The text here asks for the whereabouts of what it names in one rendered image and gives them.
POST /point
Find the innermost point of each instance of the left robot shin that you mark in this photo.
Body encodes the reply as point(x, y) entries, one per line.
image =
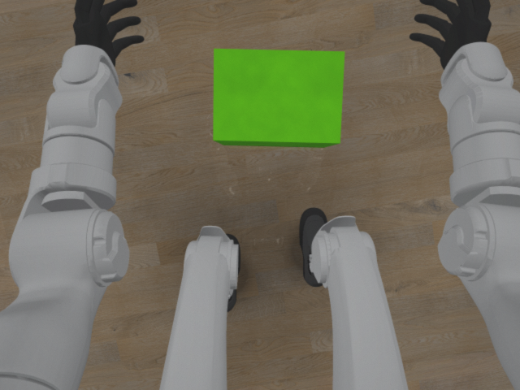
point(206, 231)

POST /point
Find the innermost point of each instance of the robot right forearm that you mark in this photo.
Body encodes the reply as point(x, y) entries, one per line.
point(483, 125)

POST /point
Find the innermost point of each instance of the robot left forearm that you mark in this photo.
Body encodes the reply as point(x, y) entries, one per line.
point(79, 138)

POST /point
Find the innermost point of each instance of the left robot upper arm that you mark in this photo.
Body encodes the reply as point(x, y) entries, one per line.
point(63, 262)

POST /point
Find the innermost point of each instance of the robot right foot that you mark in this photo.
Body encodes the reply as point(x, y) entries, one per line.
point(311, 221)

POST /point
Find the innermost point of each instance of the right robot hand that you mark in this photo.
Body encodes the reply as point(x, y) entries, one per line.
point(470, 24)

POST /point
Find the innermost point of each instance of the left robot hand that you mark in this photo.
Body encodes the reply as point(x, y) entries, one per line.
point(91, 26)

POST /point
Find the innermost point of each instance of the right robot upper arm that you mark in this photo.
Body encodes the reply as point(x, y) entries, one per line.
point(481, 245)

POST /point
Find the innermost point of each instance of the carton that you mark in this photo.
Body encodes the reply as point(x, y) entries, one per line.
point(288, 98)

